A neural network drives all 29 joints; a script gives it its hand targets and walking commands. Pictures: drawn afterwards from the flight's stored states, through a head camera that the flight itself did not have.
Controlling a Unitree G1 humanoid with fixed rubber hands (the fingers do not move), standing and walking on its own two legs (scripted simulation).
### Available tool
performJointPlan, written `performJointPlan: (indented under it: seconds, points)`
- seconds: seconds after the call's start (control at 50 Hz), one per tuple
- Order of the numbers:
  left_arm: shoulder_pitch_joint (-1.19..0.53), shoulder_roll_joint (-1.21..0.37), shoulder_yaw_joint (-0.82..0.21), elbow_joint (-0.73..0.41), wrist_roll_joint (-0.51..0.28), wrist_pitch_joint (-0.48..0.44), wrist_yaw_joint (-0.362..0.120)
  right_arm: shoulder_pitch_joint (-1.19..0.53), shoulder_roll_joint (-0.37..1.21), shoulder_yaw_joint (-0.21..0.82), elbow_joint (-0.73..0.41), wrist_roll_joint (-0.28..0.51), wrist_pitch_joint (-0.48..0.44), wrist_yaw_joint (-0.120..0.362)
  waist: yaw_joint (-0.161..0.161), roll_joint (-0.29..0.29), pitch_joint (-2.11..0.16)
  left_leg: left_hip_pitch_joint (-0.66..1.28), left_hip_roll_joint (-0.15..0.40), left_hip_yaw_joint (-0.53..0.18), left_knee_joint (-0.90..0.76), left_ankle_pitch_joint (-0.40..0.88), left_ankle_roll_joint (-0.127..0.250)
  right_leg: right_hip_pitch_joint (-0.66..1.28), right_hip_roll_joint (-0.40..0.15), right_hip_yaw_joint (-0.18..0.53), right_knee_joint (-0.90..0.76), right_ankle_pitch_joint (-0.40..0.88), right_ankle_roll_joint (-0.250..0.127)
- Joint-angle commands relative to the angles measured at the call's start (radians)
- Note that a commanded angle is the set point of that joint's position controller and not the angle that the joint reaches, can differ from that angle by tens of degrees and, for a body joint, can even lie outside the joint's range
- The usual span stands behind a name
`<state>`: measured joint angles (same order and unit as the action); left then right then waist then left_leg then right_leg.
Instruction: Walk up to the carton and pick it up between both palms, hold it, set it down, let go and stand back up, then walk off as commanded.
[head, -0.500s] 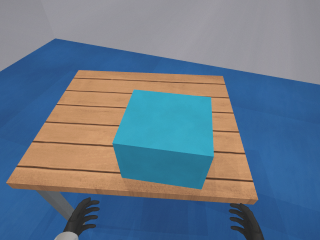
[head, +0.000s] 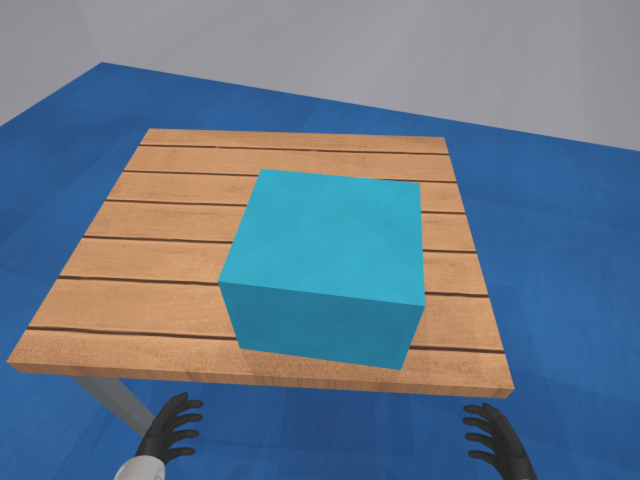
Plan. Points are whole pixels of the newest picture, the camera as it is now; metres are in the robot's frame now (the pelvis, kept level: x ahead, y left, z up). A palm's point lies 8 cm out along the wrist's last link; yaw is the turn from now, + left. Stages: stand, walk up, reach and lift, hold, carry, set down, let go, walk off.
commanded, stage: set down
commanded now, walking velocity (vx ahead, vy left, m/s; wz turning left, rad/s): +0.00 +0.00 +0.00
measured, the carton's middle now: (328, 266) +0.45 +0.02 -0.04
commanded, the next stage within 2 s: let go in 0.20 s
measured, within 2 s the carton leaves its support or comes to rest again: neither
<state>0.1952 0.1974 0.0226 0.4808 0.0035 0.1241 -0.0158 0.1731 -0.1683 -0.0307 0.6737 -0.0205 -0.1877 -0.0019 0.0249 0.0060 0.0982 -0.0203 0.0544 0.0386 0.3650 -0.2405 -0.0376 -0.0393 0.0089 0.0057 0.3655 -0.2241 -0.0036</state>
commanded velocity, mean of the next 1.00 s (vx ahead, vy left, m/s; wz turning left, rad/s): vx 0.00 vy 0.00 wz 0.00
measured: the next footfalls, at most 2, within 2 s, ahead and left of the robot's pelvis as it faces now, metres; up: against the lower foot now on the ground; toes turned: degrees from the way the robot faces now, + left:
none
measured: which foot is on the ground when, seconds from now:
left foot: down 0.00-1.00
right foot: down 0.00-1.00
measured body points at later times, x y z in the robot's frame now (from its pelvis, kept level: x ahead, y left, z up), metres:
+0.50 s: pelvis +0.00 +0.00 +0.00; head +0.00 +0.00 +0.45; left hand +0.17 +0.22 -0.08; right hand +0.17 -0.23 -0.08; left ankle -0.02 +0.14 -0.75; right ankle -0.01 -0.12 -0.75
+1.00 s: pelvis -0.01 +0.00 -0.01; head -0.02 +0.00 +0.44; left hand +0.12 +0.31 -0.09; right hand +0.11 -0.30 -0.11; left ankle -0.02 +0.14 -0.75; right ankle -0.01 -0.12 -0.75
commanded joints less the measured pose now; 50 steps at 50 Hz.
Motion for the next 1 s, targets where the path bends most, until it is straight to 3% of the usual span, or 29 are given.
performJointPlan:
  seconds: [0.0, 0.24, 0.68, 0.7, 0.74, 0.8, 0.94, 0.98]
  points:
    - [-0.067, 0.089, 0.029, -0.107, 0.011, -0.021, 0.007, -0.059, -0.113, -0.023, -0.077, 0.009, -0.039, 0.004, -0.003, 0.003, -0.098, 0.069, -0.057, 0.049, -0.019, 0.316, -0.019, -0.081, 0.024, -0.049, -0.077, 0.222, -0.006]
    - [-0.069, 0.085, 0.034, -0.112, 0.031, -0.016, 0.01, -0.07, -0.13, -0.018, -0.054, 0.011, -0.05, 0.005, -0.012, 0.006, -0.099, 0.069, -0.063, 0.046, -0.013, 0.309, -0.015, -0.08, 0.017, -0.044, -0.069, 0.281, 0.005]
    - [-0.095, 0.078, 0.018, -0.09, 0.017, -0.01, 0.029, -0.078, -0.141, -0.028, -0.077, -0.01, -0.029, 0.02, -0.012, -0.022, -0.091, 0.018, -0.053, 0.049, -0.028, 0.208, 0.009, -0.104, 0.017, -0.034, -0.066, 0.15, 0.007]
    - [-0.032, 0.322, 0.1, -0.003, 0.042, -0.075, 0.04, 0.015, -0.331, -0.071, 0.013, -0.027, 0.055, -0.007, 0.003, 0.003, -0.161, -0.138, 0.047, -0.04, 0.041, 0.295, 0.03, -0.083, -0.089, 0.025, 0.048, 0.236, -0.018]
    - [-0.024, 0.297, 0.088, 0.037, 0.024, -0.113, 0.039, -0.002, -0.297, -0.066, -0.001, -0.028, 0.106, -0.013, -0.009, -0.024, -0.154, -0.119, 0.052, -0.029, 0.05, 0.195, 0.045, -0.104, -0.098, 0.041, 0.042, 0.229, -0.026]
    - [-0.035, 0.259, 0.069, 0.06, 0.025, -0.145, 0.025, 0.005, -0.289, -0.052, 0.011, -0.023, 0.122, -0.006, -0.021, -0.012, -0.154, -0.153, 0.049, -0.041, 0.051, 0.136, 0.05, -0.121, -0.114, 0.054, 0.045, 0.188, -0.039]
    - [-0.049, 0.302, 0.052, 0.162, 0.018, -0.159, 0.013, -0.007, -0.327, -0.038, 0.072, -0.022, 0.14, 0.005, -0.018, 0.014, -0.107, -0.188, 0.048, -0.077, 0.049, 0.119, 0.061, -0.168, -0.116, 0.054, 0.04, 0.138, -0.041]
    - [-0.044, 0.326, 0.052, 0.188, 0.018, -0.162, 0.016, -0.007, -0.345, -0.036, 0.093, -0.018, 0.145, 0.006, -0.019, -0.005, -0.111, -0.179, 0.053, -0.085, 0.046, 0.131, 0.067, -0.16, -0.119, 0.055, 0.038, 0.143, -0.043]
